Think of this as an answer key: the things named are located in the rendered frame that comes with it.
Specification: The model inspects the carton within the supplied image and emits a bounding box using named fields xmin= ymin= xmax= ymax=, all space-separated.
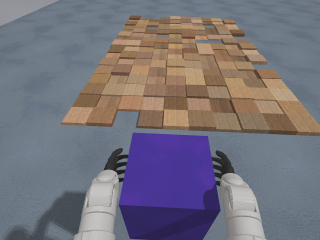
xmin=119 ymin=132 xmax=221 ymax=240

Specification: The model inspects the robot left forearm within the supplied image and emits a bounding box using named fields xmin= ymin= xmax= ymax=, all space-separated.
xmin=73 ymin=169 xmax=119 ymax=240

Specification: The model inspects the robot right forearm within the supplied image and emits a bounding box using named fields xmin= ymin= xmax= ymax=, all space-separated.
xmin=220 ymin=173 xmax=267 ymax=240

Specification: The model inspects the robot left hand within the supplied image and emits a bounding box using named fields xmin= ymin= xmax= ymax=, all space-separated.
xmin=104 ymin=148 xmax=129 ymax=182

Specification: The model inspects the robot right hand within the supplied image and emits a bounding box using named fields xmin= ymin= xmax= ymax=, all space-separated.
xmin=211 ymin=150 xmax=235 ymax=186

